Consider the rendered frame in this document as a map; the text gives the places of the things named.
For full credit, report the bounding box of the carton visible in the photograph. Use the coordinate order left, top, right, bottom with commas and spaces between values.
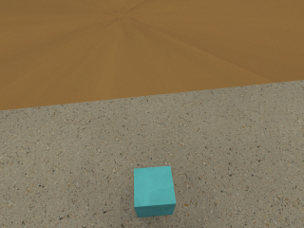
134, 165, 176, 218

